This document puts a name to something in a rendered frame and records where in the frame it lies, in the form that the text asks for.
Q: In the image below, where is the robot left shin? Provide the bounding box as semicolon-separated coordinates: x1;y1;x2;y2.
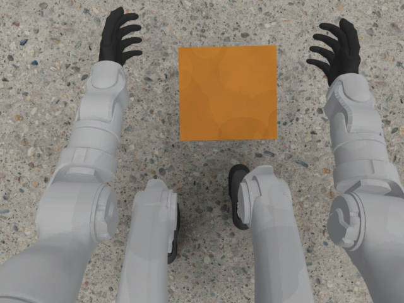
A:
132;179;174;253

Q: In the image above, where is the robot right upper arm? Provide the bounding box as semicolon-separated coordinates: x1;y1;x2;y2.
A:
326;191;404;303

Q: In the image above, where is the right robot hand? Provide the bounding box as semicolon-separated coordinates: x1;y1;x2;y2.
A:
306;18;361;87

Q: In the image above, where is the right robot forearm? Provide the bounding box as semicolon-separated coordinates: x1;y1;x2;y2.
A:
324;73;404;199

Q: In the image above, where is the left robot forearm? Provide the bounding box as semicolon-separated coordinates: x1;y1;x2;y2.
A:
36;61;130;233

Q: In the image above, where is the carton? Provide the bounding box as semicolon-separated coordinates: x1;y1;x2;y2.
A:
178;45;277;141

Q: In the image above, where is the robot left upper arm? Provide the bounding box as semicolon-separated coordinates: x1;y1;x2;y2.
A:
0;181;119;303

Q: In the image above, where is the right robot foot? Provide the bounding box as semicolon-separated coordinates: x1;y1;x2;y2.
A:
229;164;250;230

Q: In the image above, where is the left robot hand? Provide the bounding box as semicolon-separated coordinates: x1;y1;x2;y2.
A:
98;7;143;67

